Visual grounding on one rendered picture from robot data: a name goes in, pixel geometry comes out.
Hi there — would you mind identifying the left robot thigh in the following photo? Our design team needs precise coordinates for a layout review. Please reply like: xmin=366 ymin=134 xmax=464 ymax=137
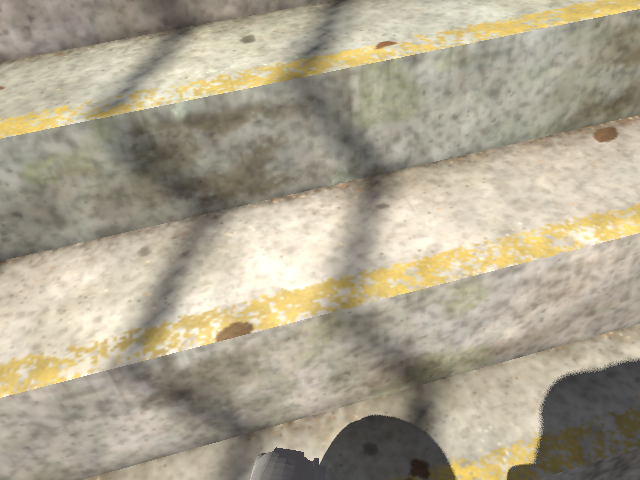
xmin=251 ymin=447 xmax=326 ymax=480

